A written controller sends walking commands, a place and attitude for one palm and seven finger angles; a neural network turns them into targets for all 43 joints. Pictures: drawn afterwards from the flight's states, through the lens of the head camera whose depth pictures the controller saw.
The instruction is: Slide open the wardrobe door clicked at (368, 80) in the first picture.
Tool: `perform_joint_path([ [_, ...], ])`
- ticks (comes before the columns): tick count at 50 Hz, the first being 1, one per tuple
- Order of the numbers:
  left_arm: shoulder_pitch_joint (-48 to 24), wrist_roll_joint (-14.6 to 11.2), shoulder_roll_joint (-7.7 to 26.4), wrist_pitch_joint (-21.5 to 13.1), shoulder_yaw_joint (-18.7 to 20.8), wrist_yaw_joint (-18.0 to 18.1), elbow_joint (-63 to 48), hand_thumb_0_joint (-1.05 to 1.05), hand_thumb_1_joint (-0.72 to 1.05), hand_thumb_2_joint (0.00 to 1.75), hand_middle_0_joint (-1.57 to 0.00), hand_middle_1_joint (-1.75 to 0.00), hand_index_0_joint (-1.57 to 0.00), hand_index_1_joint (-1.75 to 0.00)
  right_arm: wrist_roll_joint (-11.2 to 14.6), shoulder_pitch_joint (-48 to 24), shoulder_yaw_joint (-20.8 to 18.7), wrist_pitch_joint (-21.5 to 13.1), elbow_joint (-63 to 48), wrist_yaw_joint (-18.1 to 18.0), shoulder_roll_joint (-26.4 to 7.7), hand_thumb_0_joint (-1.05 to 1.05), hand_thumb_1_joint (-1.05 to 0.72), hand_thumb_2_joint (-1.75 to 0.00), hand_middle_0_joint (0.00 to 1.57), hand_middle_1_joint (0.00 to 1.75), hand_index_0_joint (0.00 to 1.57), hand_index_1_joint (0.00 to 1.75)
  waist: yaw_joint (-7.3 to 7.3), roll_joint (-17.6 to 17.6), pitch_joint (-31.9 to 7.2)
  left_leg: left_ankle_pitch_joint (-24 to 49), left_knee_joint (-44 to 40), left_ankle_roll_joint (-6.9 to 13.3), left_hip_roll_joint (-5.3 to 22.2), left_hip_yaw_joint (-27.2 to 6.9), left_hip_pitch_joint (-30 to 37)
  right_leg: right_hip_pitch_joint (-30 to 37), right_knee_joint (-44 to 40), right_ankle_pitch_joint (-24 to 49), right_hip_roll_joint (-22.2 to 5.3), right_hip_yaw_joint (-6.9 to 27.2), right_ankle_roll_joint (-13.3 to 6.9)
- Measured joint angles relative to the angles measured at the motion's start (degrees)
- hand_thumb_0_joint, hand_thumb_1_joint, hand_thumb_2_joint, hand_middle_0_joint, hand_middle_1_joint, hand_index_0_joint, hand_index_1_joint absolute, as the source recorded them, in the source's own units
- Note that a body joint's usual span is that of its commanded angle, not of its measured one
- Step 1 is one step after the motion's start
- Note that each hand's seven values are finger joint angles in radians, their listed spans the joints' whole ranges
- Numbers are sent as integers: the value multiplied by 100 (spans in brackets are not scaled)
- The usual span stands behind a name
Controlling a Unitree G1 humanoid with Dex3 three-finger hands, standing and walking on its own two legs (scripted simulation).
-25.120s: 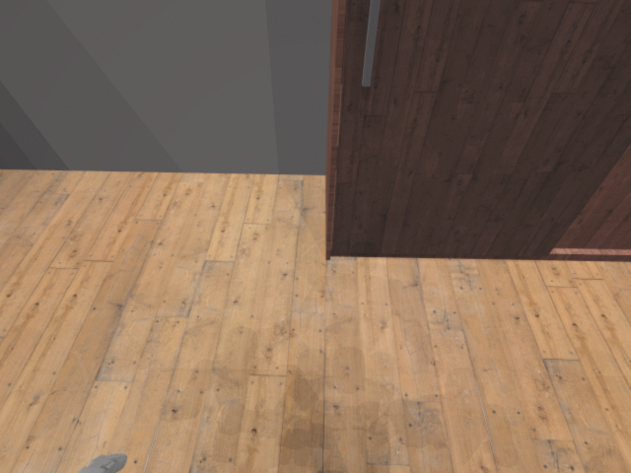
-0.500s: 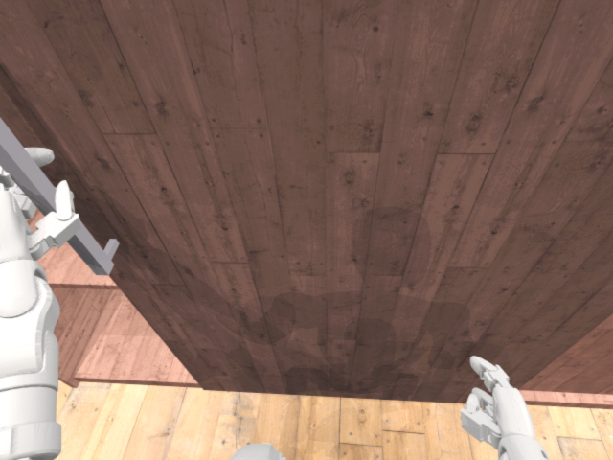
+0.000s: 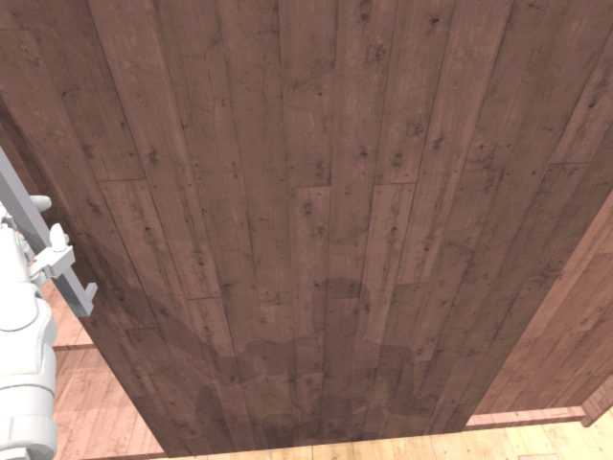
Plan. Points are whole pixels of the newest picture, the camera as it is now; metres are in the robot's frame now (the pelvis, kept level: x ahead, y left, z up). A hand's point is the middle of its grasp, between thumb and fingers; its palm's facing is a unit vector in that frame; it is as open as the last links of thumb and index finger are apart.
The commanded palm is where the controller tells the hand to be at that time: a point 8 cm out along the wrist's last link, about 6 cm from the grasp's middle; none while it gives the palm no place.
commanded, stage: stop walking and hold the door there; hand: left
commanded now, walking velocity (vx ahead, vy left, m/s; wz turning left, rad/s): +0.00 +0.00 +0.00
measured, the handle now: (41, 221) +0.36 +0.37 +0.18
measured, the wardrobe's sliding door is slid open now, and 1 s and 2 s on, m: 0.43 0.43 0.43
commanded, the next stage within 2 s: loosen the grip on the handle in 1.70 s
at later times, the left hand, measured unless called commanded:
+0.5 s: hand (58, 253) +0.32 +0.33 +0.16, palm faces +0.52 -0.83 -0.19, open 6.4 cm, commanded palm +0.29 +0.35 +0.14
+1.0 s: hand (56, 255) +0.32 +0.33 +0.16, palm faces +0.36 -0.93 -0.10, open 6.4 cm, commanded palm +0.29 +0.35 +0.14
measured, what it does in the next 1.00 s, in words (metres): steps to the left: right foot, then left foot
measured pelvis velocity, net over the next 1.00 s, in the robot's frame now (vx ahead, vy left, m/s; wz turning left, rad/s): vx -0.03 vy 0.11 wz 0.00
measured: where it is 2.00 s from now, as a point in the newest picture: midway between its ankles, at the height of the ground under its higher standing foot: outside the picture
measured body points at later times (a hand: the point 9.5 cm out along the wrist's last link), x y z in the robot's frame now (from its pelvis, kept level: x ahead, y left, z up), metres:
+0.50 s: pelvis -0.01 +0.04 -0.01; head -0.03 +0.03 +0.44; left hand +0.29 +0.37 +0.17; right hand +0.17 -0.22 -0.10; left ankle +0.06 +0.10 -0.74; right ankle +0.05 -0.12 -0.74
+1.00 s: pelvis -0.03 +0.11 +0.00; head -0.03 +0.12 +0.45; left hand +0.29 +0.38 +0.17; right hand +0.14 -0.10 -0.09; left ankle +0.05 +0.19 -0.74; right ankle -0.03 -0.02 -0.70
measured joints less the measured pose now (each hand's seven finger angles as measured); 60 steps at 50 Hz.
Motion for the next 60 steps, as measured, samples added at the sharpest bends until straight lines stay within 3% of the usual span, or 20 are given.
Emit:
perform_joint_path([
  [16, -239, 48, -113, -183, -291, -4, 200, -5, 69, 83, -44, -139, -22, -135, 33, -140, -9, 10, -126, 9, 30, 1, -90, -90, 20, 30, 21, 30, 159, 16, 41, 27, -21, 92, -143, -29, -8, -22, 90, -47, -147, -38, 81],
  [23, -434, 1, -358, -117, -672, -97, -369, -6, 67, 84, -45, -139, -23, -135, 100, -460, -138, 246, -294, 117, -133, 1, -90, -90, 20, 30, 21, 30, 182, 67, 329, -340, 660, -173, -385, -245, -386, -213, 626, -325, -449, -205, 259],
  [24, -466, -2, -395, -88, -751, -116, -501, -6, 67, 84, -45, -139, -23, -135, 104, -506, -150, 272, -303, 127, -143, 1, -91, -90, 20, 30, 21, 30, 180, 22, 386, -239, 663, -106, -446, -216, -381, -237, 745, -387, -536, -214, 313],
  [25, -478, -13, -416, -75, -817, -132, -634, -6, 67, 84, -45, -139, -24, -135, 105, -569, -147, 298, -314, 132, -141, 1, -91, -90, 20, 30, 21, 30, 198, -39, 441, -228, 673, 69, -526, -175, -371, -284, 873, -447, -620, -181, 358],
  [27, -452, -63, -448, -72, -915, -109, -888, -6, 67, 84, -45, -140, -23, -135, 96, -712, -126, 327, -383, 128, -97, 1, -91, -90, 20, 30, 21, 30, 260, -91, 528, -279, 702, 495, -599, -58, -385, -546, 1505, -1117, -647, -19, 261],
  [29, -399, -91, -521, -34, -962, -47, -1084, -6, 68, 84, -45, -140, -22, -134, 71, -833, -97, 269, -418, 122, 53, 1, -91, -90, 20, 30, 20, 30, 291, -107, 620, -218, 550, 577, -618, 26, -287, -801, 2478, -1602, -503, 165, 151],
  [31, -338, -103, -641, 33, -1017, -9, -1207, -5, 70, 83, -45, -140, -21, -134, 36, -859, -41, 185, -421, 126, 239, 1, -91, -90, 20, 30, 20, 30, 330, -121, 660, -54, 187, 463, -641, 58, -65, -725, 2725, -1688, -359, 123, 109],
  [33, -262, -130, -783, 112, -1082, 7, -1274, -4, 72, 83, -45, -140, -19, -134, -23, -816, 40, 100, -438, 141, 388, 1, -91, -90, 20, 30, 20, 30, 386, -99, 651, 155, -297, 227, -669, 73, 197, -361, 2179, -1736, -227, -82, 67],
  [35, -207, -159, -887, 211, -1148, -16, -1337, -3, 73, 82, -45, -140, -18, -134, -77, -734, 108, 25, -541, 182, 471, 1, -91, -90, 20, 30, 20, 30, 391, -40, 608, 297, -567, -296, -698, 44, 280, 178, 1089, -1658, -94, -384, -48],
  [36, -246, -149, -874, 262, -1196, -52, -1391, -3, 73, 82, -45, -140, -18, -134, -83, -695, 135, -10, -637, 222, 497, 1, -91, -90, 20, 30, 21, 30, 381, -103, 580, 275, -291, -644, -762, 30, 55, 425, 459, -1396, -106, -457, -258],
  [37, -310, -128, -842, 287, -1214, -90, -1493, -3, 73, 82, -45, -140, -18, -133, -46, -741, 187, -35, -694, 271, 487, 1, -90, -90, 20, 30, 21, 30, 443, -189, 614, -157, 474, -732, -798, -79, -308, 382, 189, -545, -175, -404, -378],
  [39, -355, -126, -881, 274, -1197, -133, -1728, -4, 74, 82, -45, -140, -17, -133, -49, -916, 236, -32, -647, 338, 431, 1, -90, -90, 20, 30, 21, 30, 457, -119, 814, -1003, 1460, -589, -629, -592, -626, 189, 564, -347, -139, -346, -254],
  [40, -344, -125, -890, 300, -1196, -170, -1870, -4, 74, 82, -45, -140, -17, -133, -56, -949, 252, -28, -605, 340, 435, 1, -90, -90, 20, 30, 21, 30, 416, -132, 860, -900, 1236, -527, -498, -758, -539, 137, 748, -544, -141, -338, -146],
  [41, -329, -119, -896, 335, -1210, -203, -2013, -4, 73, 82, -45, -140, -17, -133, -52, -941, 262, -21, -611, 321, 416, 1, -90, -90, 20, 30, 21, 30, 379, -111, 867, -209, 855, -397, -327, -862, -409, 57, 969, -748, -126, -346, -54],
  [43, -319, -144, -879, 363, -1240, -196, -2186, -4, 73, 83, -45, -140, -16, -132, -40, -997, 209, 19, -559, 276, 455, 1, -90, -90, 21, 30, 21, 30, 381, -228, 982, -66, 899, -34, -398, -705, -376, -131, 1500, -1326, -146, -27, 42],
  [45, -222, -181, -910, 356, -1225, -145, -2254, -3, 74, 83, -45, -140, -16, -132, -51, -1002, 200, 34, -485, 251, 525, 1, -90, -90, 20, 30, 21, 30, 360, -280, 1008, -212, 729, 131, -442, -577, -258, -325, 2068, -1742, -34, 292, 63],
  [48, -91, -156, -937, 392, -1212, -87, -2297, -3, 75, 82, -45, -140, -16, -133, -83, -900, 264, -3, -416, 232, 615, 1, -90, -90, 20, 30, 21, 30, 281, -258, 983, 65, 157, 142, -396, -573, -40, -438, 2366, -1690, 139, 365, 95],
  [51, -59, -150, -978, 475, -1241, -37, -2259, -2, 76, 82, -45, -140, -16, -134, -74, -736, 312, -17, -419, 240, 620, 1, -90, -90, 20, 30, 21, 30, 309, -166, 907, 323, -309, 122, -256, -576, 108, -353, 2097, -1564, 212, 222, 115],
  [56, -45, -162, -894, 523, -1238, -32, -2032, -2, 76, 82, -45, -140, -16, -136, -79, -557, 339, -46, -410, 229, 569, 1, -90, -90, 20, 30, 21, 30, 309, -115, 699, 638, -864, 57, -166, -552, 221, 136, 1057, -1529, 177, 23, 53],
  [60, -74, -159, -671, 479, -1116, -58, -1812, -3, 75, 82, -45, -140, -17, -136, -106, -552, 329, -72, -445, 234, 503, 1, -90, -90, 20, 30, 21, 30, 301, -263, 512, 611, -710, -11, -262, -430, -14, 633, -142, -1060, 32, 27, -133],
])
